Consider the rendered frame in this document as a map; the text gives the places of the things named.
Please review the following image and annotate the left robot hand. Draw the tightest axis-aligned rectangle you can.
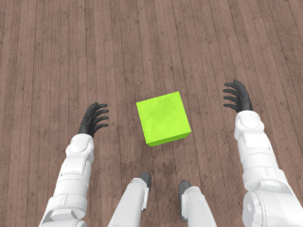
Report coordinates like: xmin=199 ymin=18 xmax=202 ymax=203
xmin=78 ymin=102 xmax=109 ymax=138

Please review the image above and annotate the left robot forearm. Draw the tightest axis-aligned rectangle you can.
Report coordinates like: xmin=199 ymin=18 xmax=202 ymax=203
xmin=39 ymin=133 xmax=95 ymax=227

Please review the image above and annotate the right robot upper arm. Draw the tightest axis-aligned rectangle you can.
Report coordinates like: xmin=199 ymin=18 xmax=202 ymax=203
xmin=242 ymin=189 xmax=303 ymax=227

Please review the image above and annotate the left robot thigh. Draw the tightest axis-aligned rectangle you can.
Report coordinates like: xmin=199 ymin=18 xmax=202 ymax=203
xmin=107 ymin=182 xmax=150 ymax=227

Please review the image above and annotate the carton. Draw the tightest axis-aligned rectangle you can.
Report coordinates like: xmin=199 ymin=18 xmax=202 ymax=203
xmin=136 ymin=91 xmax=191 ymax=147

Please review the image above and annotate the right robot foot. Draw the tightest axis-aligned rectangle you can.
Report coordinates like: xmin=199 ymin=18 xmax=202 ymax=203
xmin=178 ymin=181 xmax=191 ymax=223

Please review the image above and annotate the right robot hand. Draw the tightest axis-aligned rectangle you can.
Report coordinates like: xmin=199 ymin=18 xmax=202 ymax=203
xmin=223 ymin=79 xmax=254 ymax=114

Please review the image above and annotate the right robot forearm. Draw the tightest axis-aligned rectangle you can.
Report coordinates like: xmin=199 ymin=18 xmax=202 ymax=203
xmin=234 ymin=110 xmax=303 ymax=212

